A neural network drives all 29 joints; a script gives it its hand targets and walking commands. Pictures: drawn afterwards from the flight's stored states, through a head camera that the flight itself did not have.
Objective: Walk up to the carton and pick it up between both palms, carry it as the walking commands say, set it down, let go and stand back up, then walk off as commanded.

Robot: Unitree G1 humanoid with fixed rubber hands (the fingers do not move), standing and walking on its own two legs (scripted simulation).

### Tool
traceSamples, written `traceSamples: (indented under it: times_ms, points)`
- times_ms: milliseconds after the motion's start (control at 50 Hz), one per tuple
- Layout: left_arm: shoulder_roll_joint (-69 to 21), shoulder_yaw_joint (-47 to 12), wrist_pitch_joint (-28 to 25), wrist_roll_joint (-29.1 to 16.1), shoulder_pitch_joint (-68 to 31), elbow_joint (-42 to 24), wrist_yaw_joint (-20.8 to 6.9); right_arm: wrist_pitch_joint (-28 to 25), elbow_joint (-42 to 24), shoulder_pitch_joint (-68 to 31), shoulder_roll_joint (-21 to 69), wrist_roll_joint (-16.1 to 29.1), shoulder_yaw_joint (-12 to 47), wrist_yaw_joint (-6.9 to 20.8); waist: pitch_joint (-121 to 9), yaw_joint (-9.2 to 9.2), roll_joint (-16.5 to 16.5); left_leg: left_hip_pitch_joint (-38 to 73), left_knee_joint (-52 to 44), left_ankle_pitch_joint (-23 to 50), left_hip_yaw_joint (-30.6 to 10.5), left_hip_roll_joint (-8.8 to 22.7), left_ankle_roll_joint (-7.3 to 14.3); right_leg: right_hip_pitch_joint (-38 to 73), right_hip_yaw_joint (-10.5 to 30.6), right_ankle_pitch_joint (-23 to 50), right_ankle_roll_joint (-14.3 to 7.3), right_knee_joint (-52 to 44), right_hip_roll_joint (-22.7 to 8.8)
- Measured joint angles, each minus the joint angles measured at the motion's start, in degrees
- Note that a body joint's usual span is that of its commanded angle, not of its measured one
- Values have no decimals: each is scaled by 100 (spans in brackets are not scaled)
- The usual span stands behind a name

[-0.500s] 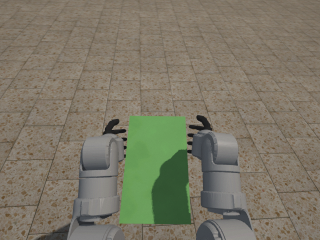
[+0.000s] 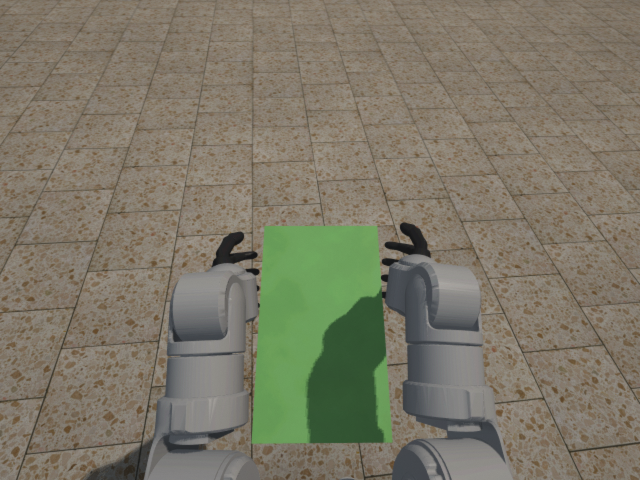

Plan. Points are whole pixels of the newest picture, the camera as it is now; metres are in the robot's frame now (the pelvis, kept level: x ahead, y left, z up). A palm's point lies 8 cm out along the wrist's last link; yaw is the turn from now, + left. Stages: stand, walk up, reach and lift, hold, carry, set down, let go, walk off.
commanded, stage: carry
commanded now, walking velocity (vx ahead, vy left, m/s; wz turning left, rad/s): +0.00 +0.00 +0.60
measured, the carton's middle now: (321, 336) +0.32 -0.01 -0.02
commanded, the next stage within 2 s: none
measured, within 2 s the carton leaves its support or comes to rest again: neither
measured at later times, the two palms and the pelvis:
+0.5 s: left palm (281, 350) +0.25 +0.04 +0.10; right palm (475, 314) +0.29 -0.17 +0.09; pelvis -0.06 -0.11 +0.01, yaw +10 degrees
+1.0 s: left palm out of the picture +0.12 -0.02 +0.10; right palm (553, 384) +0.21 -0.22 +0.10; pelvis -0.14 -0.24 -0.01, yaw +21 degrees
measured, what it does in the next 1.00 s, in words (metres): steps to the right, turning left: left foot, then right foot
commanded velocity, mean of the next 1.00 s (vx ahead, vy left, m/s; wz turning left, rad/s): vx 0.00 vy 0.00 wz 0.60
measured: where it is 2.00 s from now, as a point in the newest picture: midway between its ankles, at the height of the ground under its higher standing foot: outside the picture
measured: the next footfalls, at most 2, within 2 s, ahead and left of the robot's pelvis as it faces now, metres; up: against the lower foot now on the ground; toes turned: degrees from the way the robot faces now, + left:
left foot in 0.24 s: -0.01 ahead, +0.13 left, +0.00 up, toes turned +4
right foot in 0.34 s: +0.09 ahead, -0.09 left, +0.00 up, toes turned +0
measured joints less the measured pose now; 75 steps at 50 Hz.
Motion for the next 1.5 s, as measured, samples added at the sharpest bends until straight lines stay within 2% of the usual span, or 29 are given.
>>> traceSamples:
  times_ms: [60, 140, 180, 220, 260, 320, 400, 440, 480, 540, 560, 600, 640, 680, 720, 760, 840, 880, 980, 1060, 1080, 1100, 1120, 1140, 1200, 1260, 1280, 1380, 1500]
  points:
    - [-9, 0, 0, 0, -2, 0, 1, -2, 1, 0, -3, -8, 0, 0, -32, 4, -4, -241, 733, -659, 5, -90, 0, 1, -29, -37, -258, -70, -45]
    - [-12, 2, 2, 0, -2, -1, 4, 0, 0, 3, -4, -10, 0, 0, -122, 2, -1, -463, 1095, -591, 0, -128, 0, 5, -196, 181, -119, -471, -99]
    - [-13, 5, 2, 0, -2, 0, 4, 0, -1, 3, -4, -10, 0, 2, -134, -1, -1, -390, 983, -597, -3, -129, 0, 2, -304, 300, 357, -672, -98]
    - [-13, 45, -14, 1, 0, -2, 4, 1, -3, 4, -5, -10, 0, 58, -101, -7, -54, 86, 69, -583, 58, -154, 38, -23, -368, 417, 1224, -768, -102]
    - [-10, 65, -27, 0, -36, -13, 3, -7, -15, -38, -3, -9, 2, 42, -67, -3, -85, 518, -912, 360, 51, -178, 107, -381, -371, 235, 1861, -6, -174]
    - [-23, 66, -29, 0, 1, -16, 4, -31, -15, 5, 6, -10, -1, 51, -95, 8, -105, 355, -597, 410, 7, -280, -86, -424, -13, -775, 1507, 814, -567]
    - [-42, 65, -40, 0, -67, -27, 9, -80, -21, -10, -28, -19, -1, 62, -1, 36, -24, -127, 340, -502, -18, -259, -172, -373, -152, -337, 156, 501, -621]
    - [-73, 66, -38, 0, -40, -27, 34, -63, -21, -2, -39, -19, -1, 62, 36, 34, -15, -418, 959, -549, -22, -303, -170, -362, -273, -276, -44, 433, -703]
    - [-106, 97, -37, 1, -1, -27, 35, -52, -22, 39, -39, -19, -1, 73, 55, 32, 10, -529, 1071, -476, -25, -282, -168, -279, -412, -170, 422, 161, -718]
    - [-96, 225, -37, 2, 9, -34, 51, -6, -25, 47, -9, -19, 5, 199, 56, 21, -77, -125, 231, -612, 127, -241, -19, -315, -554, 186, 2423, -101, -732]
    - [-88, 246, -31, 1, -12, -36, 34, 31, -36, 3, -11, -18, 7, 185, 2, 15, -56, 125, -244, -234, 127, -216, 83, -586, -559, 230, 2629, 567, -764]
    - [-142, 218, -41, -1, -74, -39, 28, 17, -127, -29, -8, -19, 7, -4, -146, -16, 76, 268, -476, 511, -21, -112, 41, -811, -398, -610, 2236, 1836, -888]
    - [-151, 230, -50, 1, -54, -41, 29, -35, -126, -23, 3, -25, 5, 8, -330, 13, -2, -55, -45, 267, -176, -209, -273, -463, -88, -1431, 1613, 1460, -1028]
    - [-154, 261, -82, 0, -50, -38, 25, -70, -125, -28, 2, -26, 5, 51, -222, 38, 90, -202, 293, -154, -252, -160, -293, -446, -254, -1315, 608, 1390, -955]
    - [-158, 262, -57, 0, -51, -38, 18, -60, -125, -23, 0, -33, 5, 52, -98, 7, 88, -491, 1016, -555, -247, -261, -289, -443, -422, -1011, 144, 1373, -1071]
    - [-159, 262, -28, 0, -49, -39, 18, -46, -126, -7, 0, -33, 4, 57, -7, 5, 108, -713, 1501, -466, -251, -320, -246, -375, -583, -898, 253, 1181, -1139]
    - [-154, 284, -10, 1, -39, -39, 18, -17, -128, 24, -3, -33, 4, 122, 46, -2, 64, -602, 1342, -355, -156, -314, -186, -191, -943, -470, 1483, 421, -1144]
    - [-145, 303, -27, 1, -37, -39, 18, 0, -129, -2, -4, -33, 5, 153, 47, -6, -43, -37, 508, -223, -50, -364, -113, -224, -1015, -199, 1814, 307, -1156]
    - [-146, 309, -82, 1, -37, -39, -27, -82, -125, -57, 19, -33, 5, 60, 7, 18, -146, 510, -189, -8, -128, -532, -97, -491, -1027, -727, 1575, 901, -1298]
    - [-137, 327, -76, 0, -2, -39, -86, -39, -125, -49, 18, -42, 4, 91, 53, 36, -110, 76, 537, -435, -142, -496, -118, -492, -1226, -316, 784, 682, -1330]
    - [-137, 330, -75, 0, 0, -40, -86, -38, -126, -41, 18, -43, 4, 100, 57, 34, -110, -52, 681, -601, -143, -457, -82, -495, -1305, -261, 1054, 562, -1338]
    - [-136, 347, -75, 1, 0, -40, -86, -35, -124, -34, 18, -43, 4, 127, 61, 32, -115, -104, 690, -860, -121, -405, -28, -498, -1379, -171, 1729, 396, -1337]
    - [-111, 369, -76, 1, 1, -40, -90, -31, -113, -32, 17, -42, 4, 203, 66, 28, -171, -29, 586, -1229, -7, -349, 113, -534, -1406, -108, 2750, 304, -1366]
    - [-90, 398, -55, 1, -1, -38, -125, 9, -112, -50, 13, -41, 6, 240, -45, 15, -134, 82, 255, -1391, 73, -199, 408, -912, -1429, -321, 3075, 1167, -1419]
    - [-128, 392, -72, 0, -3, -38, -181, -103, -111, -60, 17, -134, 5, 230, -256, -97, 252, -554, 399, 414, -283, 36, 11, -1716, -632, -2769, 2387, 5235, -1469]
    - [-125, 404, -57, 0, 12, -45, -170, -87, -110, -33, 24, -140, 0, 283, -388, -79, 101, -1009, 515, 527, -488, -88, -439, -299, -46, -1929, 1626, 2646, -1541]
    - [-120, 402, -87, 0, 14, -40, -169, -76, -111, -63, 12, -139, 3, 308, -438, -78, 60, -1247, 721, 317, -529, -113, -385, -70, -118, -2718, 1502, 2156, -1519]
    - [-93, 229, 113, 2, 161, 58, -415, -214, -110, 233, -71, -139, 2, 384, 142, -131, 333, -1548, 2201, -239, -582, -215, -276, 93, -796, -2386, 513, 2496, -1517]
    - [-56, 226, 67, 5, 243, 56, -413, -120, -114, 269, -95, -103, 4, 584, 162, -136, 340, -1427, 2569, 109, -465, -188, -276, 237, -1475, -1833, 159, 1648, -1520]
